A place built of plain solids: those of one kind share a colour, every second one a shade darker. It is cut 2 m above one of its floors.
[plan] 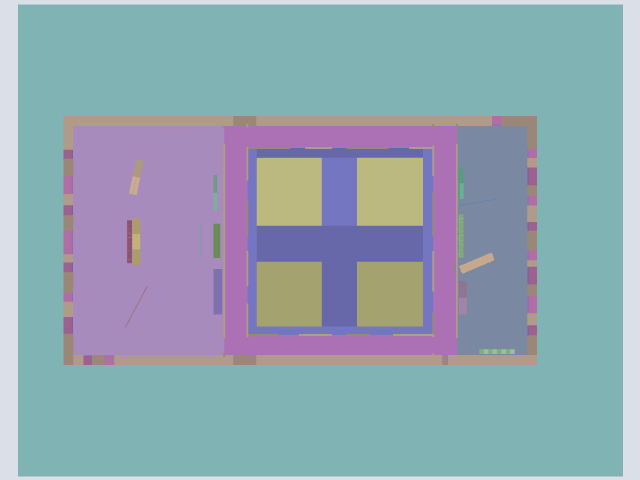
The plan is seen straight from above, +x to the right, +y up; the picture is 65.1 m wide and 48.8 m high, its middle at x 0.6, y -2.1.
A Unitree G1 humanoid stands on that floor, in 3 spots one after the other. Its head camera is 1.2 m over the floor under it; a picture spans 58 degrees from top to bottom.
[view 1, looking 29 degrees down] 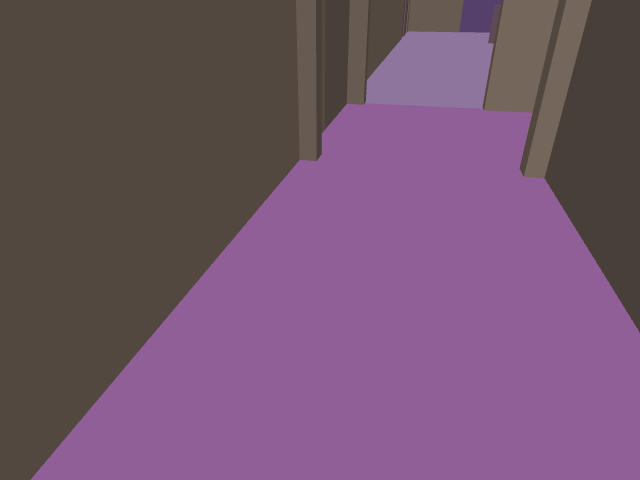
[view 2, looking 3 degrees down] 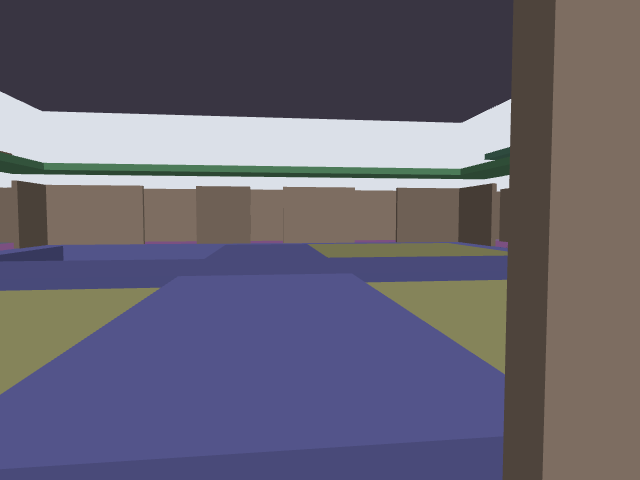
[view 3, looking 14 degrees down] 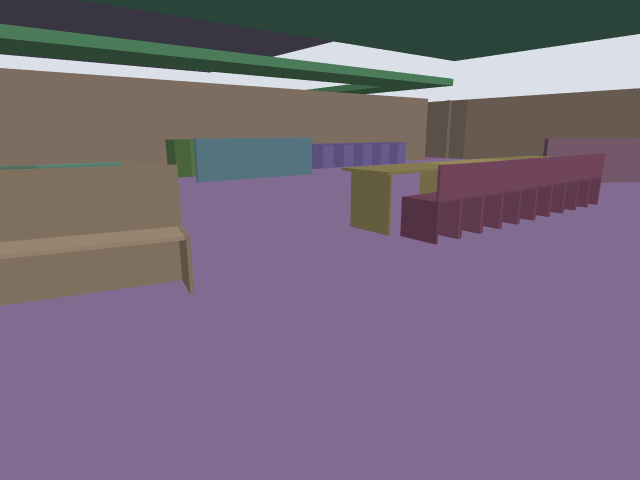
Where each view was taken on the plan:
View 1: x -3.23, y -12.82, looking -167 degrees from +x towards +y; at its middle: floor_corr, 2.48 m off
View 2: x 2.57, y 8.43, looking -97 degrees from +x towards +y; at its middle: wall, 20.26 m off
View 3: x -21.86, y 3.75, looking -38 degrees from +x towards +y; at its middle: floor_refectory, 4.96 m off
